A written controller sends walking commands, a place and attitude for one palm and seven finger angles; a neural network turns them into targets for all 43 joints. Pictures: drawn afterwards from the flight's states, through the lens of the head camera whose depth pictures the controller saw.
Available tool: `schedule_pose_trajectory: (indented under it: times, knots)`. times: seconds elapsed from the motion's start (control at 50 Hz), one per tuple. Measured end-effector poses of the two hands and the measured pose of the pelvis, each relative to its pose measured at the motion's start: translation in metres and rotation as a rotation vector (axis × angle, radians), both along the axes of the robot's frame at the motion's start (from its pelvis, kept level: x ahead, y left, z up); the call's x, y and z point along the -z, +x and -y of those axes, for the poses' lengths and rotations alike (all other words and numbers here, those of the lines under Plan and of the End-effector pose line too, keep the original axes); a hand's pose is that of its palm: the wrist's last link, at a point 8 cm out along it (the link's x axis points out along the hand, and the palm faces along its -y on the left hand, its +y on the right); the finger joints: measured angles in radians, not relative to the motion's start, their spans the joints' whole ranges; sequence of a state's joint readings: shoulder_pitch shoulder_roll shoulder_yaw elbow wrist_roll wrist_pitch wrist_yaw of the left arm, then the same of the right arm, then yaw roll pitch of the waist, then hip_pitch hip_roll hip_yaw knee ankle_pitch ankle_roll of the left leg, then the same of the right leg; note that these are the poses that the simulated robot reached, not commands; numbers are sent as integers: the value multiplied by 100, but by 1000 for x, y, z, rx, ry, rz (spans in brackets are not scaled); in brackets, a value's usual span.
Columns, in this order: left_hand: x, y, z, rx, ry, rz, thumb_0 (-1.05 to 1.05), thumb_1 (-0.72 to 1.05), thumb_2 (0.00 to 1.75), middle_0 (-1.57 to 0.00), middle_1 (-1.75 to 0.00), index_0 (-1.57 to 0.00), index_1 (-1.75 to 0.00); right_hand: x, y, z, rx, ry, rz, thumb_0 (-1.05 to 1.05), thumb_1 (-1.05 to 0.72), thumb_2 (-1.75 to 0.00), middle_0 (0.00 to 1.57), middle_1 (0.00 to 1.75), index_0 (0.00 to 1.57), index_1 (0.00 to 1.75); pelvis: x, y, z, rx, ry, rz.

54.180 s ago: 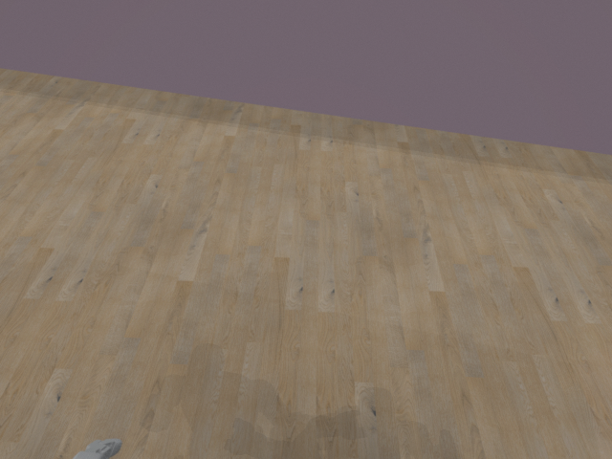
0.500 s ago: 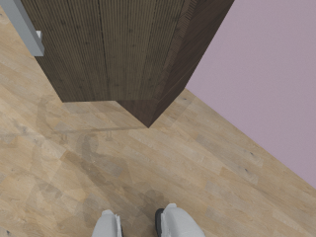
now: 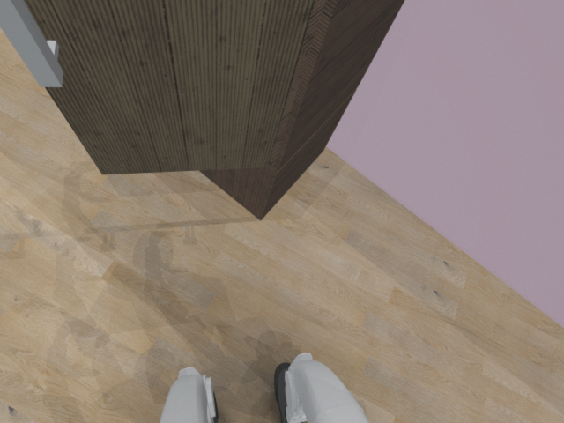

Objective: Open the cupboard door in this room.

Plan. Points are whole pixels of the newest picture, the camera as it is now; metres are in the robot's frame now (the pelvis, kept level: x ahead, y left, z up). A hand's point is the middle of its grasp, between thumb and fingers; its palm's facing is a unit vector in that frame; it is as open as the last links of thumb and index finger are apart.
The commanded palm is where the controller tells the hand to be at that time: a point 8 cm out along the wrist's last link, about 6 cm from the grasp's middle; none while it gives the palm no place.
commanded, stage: slide the fingers in behind the handle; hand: left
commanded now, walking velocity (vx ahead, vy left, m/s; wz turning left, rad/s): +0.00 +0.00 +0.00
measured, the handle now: (24, 15) +0.59 +0.24 +0.11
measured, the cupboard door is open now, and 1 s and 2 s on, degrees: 46 46 45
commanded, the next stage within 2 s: close the thumb around the handle in 1.56 s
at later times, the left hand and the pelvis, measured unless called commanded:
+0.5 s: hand out of the picture +0.55 +0.28 +0.11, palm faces +0.03 -1.00 +0.01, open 14.1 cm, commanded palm +0.53 +0.30 +0.11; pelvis +0.01 +0.00 +0.01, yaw +0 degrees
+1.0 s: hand out of the picture +0.53 +0.26 +0.11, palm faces +0.07 -1.00 -0.01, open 14.8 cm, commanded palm +0.52 +0.26 +0.11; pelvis +0.01 +0.00 +0.01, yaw +2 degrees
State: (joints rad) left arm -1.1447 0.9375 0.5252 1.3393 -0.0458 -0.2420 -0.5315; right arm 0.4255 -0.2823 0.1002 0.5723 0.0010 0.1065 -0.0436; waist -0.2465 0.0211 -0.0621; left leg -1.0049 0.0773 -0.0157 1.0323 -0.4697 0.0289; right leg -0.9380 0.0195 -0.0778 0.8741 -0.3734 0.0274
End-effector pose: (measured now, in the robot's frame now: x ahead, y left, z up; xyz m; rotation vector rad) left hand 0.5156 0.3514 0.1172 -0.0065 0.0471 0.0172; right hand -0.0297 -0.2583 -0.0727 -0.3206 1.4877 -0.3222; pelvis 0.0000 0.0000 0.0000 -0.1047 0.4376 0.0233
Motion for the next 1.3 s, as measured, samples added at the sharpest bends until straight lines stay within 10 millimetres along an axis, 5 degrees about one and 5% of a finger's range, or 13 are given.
schedule_pose_trajectory:
  times: [0.3,0.98,1.16,1.3]
  knots:
    - [5,8,10,6,0,-2,-2,-50,30,-30,-119,-30,-120,-5,-20,-6,36,11,-49,0,-91,-90,20,30,20,30,-1,2,-3,6,-1,-5]
    - [6,-5,37,-60,6,7,-2,-50,30,-30,-119,-13,-116,1,22,7,-43,40,7,0,-91,-90,20,30,20,30,-9,13,5,-31,12,31]
    - [5,3,84,23,-34,11,-2,-50,30,-30,-120,-23,-118,3,29,9,-36,52,66,0,-91,-90,20,30,20,30,-10,13,8,-24,20,49]
    - [2,7,86,-20,37,13,-2,-50,30,-30,-119,-28,-120,8,20,7,2,70,102,0,-91,-90,20,30,20,30,-8,8,11,3,32,50]
